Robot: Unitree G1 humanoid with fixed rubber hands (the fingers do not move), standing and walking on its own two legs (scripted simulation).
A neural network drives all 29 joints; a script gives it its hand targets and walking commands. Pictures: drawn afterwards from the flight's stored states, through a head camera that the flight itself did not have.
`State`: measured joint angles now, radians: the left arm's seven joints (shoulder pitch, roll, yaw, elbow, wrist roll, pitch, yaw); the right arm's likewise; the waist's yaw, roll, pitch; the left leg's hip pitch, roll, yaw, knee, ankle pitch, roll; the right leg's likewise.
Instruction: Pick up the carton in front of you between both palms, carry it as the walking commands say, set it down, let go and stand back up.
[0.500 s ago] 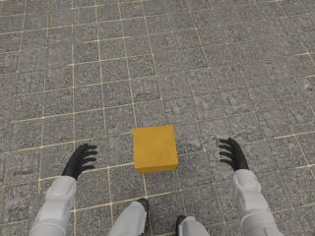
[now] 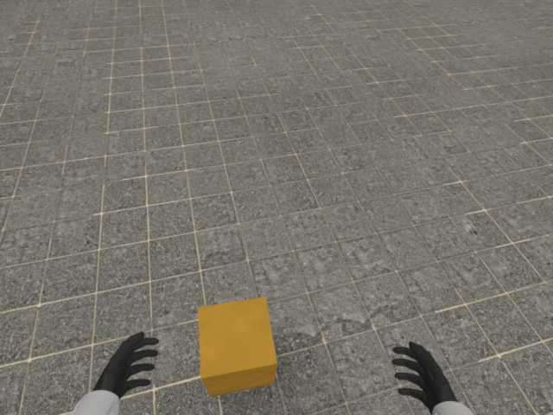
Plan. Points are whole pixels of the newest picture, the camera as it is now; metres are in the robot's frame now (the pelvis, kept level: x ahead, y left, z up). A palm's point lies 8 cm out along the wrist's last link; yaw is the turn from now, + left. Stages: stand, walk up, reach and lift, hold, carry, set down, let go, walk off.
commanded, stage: let go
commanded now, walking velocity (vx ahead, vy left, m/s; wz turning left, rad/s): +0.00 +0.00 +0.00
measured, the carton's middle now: (237, 347) +0.40 +0.10 -0.65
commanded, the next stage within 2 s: stand in 0.26 s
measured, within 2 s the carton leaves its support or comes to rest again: neither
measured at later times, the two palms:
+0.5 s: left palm out of the picture +0.13 +0.31 -0.10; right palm out of the picture +0.13 -0.25 -0.08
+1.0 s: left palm out of the picture +0.12 +0.33 -0.10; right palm out of the picture +0.11 -0.26 -0.09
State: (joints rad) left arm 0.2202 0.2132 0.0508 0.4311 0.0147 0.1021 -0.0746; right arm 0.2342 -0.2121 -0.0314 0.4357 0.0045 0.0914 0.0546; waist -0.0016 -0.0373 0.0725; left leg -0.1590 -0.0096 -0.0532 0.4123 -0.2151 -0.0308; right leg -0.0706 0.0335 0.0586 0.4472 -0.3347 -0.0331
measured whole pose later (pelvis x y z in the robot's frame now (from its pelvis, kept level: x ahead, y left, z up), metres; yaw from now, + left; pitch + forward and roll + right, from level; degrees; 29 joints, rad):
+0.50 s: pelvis +0.00 +0.03 -0.01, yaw +0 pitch +0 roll +0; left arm 0.23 0.33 0.06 0.62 0.04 0.04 0.01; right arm 0.18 -0.31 -0.05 0.73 -0.05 0.01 -0.02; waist 0.01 -0.05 0.01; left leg -0.26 -0.03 -0.04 0.54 -0.28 0.01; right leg -0.14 0.02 0.07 0.49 -0.36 0.01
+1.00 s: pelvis +0.01 +0.04 +0.00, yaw -1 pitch -1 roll +0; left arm 0.20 0.37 0.02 0.81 0.03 0.00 0.03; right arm 0.13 -0.33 -0.02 0.90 -0.03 0.00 -0.02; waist 0.00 -0.04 0.01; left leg -0.20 -0.04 -0.01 0.47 -0.26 0.03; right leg -0.08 0.00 0.08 0.43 -0.33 0.03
